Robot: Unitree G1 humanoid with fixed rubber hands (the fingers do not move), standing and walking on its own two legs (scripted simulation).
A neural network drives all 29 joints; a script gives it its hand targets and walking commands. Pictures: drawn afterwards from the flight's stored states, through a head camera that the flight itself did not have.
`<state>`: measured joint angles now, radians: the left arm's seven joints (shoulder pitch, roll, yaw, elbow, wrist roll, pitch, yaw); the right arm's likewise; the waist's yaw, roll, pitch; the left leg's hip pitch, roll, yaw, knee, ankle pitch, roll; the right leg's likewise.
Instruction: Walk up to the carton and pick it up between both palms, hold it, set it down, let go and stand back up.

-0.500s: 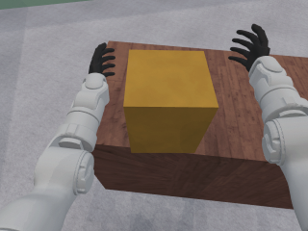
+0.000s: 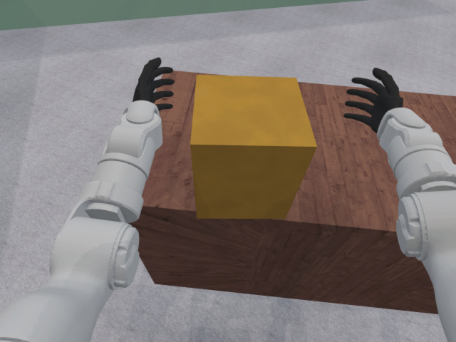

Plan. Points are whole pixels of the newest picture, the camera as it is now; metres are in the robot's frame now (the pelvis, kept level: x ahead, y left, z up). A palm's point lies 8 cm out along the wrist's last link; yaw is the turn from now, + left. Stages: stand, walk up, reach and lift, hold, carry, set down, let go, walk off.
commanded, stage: set down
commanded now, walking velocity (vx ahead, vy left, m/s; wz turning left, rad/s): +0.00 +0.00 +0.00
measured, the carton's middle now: (243, 151) +0.50 +0.00 +0.02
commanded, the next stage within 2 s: none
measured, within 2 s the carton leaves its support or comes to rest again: neither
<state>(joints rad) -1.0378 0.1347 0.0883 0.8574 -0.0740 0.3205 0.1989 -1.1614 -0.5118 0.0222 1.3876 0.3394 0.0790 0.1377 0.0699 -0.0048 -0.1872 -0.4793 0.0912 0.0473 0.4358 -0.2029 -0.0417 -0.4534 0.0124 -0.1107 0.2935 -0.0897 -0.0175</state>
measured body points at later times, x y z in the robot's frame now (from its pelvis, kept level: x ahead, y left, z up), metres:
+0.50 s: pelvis +0.00 +0.00 +0.00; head +0.04 +0.01 +0.45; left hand +0.42 +0.19 +0.09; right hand +0.44 -0.24 +0.10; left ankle -0.01 +0.13 -0.74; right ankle +0.02 -0.11 -0.74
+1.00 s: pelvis +0.00 -0.01 +0.00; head +0.03 +0.00 +0.45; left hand +0.36 +0.20 +0.04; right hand +0.38 -0.25 +0.04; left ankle -0.01 +0.13 -0.74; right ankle +0.02 -0.11 -0.74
